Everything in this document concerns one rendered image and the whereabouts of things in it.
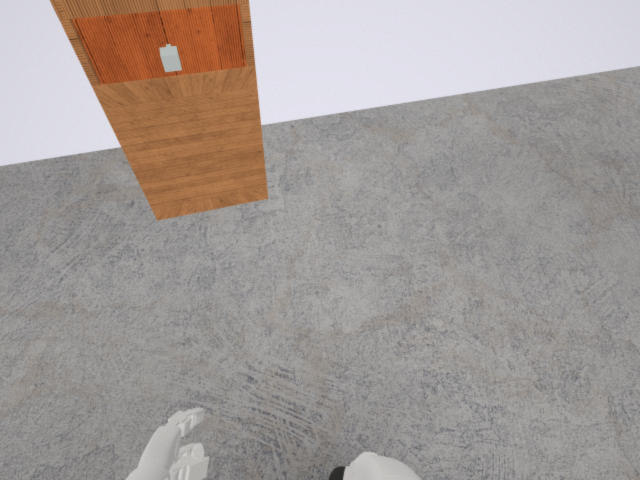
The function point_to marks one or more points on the cabinet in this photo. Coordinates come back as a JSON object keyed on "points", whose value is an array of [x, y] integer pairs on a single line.
{"points": [[193, 141]]}

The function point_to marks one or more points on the robot right thigh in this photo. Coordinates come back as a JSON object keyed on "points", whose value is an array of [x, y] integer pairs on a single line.
{"points": [[373, 467]]}

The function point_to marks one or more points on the robot left hand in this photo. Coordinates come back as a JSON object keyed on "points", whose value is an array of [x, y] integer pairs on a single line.
{"points": [[163, 449]]}

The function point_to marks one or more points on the right robot shin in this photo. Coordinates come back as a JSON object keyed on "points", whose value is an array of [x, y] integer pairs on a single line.
{"points": [[365, 454]]}

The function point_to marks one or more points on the handle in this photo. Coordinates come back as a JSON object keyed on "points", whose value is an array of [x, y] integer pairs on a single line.
{"points": [[170, 58]]}

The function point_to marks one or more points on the drawer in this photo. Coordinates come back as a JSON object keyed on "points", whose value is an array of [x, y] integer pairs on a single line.
{"points": [[125, 47]]}

